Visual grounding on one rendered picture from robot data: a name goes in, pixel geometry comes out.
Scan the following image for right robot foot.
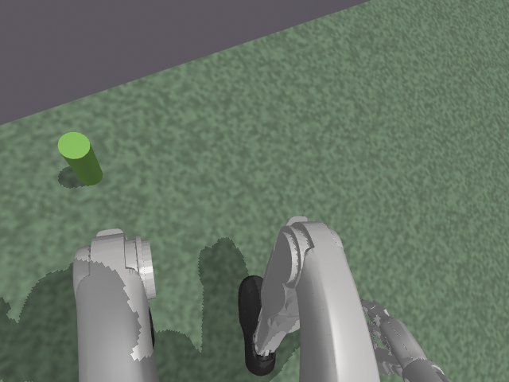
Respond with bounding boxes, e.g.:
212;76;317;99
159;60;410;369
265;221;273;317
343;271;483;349
238;275;276;376

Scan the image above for can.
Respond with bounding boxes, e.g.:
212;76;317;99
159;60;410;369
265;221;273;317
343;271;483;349
58;132;103;185

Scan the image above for right robot arm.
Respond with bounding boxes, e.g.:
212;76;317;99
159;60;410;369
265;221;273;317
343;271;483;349
402;360;452;382

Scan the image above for right robot hand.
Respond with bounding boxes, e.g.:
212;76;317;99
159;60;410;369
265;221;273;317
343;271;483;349
360;298;428;377

